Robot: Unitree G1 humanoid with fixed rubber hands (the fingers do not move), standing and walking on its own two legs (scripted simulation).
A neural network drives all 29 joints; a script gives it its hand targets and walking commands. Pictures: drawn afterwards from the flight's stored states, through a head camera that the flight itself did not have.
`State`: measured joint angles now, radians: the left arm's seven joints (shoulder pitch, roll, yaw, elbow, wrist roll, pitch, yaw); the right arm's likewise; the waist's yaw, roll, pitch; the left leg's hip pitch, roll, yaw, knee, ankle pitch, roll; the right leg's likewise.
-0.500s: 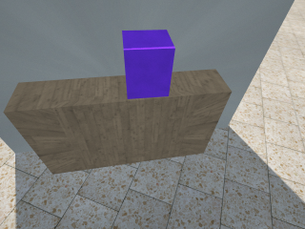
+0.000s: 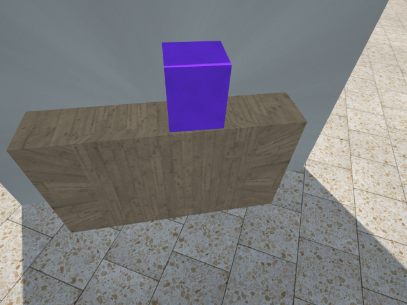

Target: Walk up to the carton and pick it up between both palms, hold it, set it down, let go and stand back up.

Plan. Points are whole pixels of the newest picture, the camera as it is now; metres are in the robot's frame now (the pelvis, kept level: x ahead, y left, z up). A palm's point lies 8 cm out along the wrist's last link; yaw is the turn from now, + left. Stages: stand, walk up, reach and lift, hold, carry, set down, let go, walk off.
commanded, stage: stand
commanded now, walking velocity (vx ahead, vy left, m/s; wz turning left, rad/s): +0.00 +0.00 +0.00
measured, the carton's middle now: (194, 87) +0.84 +0.02 -0.02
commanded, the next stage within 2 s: walk up in 0.88 s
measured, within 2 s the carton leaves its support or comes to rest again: neither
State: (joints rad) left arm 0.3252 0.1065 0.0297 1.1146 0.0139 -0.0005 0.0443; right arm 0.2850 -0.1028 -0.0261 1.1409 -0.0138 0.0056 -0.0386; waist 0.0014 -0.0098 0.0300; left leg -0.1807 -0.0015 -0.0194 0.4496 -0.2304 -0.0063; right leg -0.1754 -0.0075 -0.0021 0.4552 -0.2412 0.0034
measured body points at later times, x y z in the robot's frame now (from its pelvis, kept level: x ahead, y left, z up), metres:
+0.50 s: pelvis +0.00 +0.00 +0.00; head +0.00 +0.00 +0.45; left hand -0.03 +0.20 -0.17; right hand -0.03 -0.20 -0.16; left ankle +0.01 +0.12 -0.74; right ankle +0.00 -0.12 -0.74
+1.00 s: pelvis +0.00 +0.00 +0.00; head +0.01 +0.01 +0.45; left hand -0.04 +0.20 -0.16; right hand -0.02 -0.19 -0.16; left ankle +0.01 +0.12 -0.74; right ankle +0.00 -0.12 -0.74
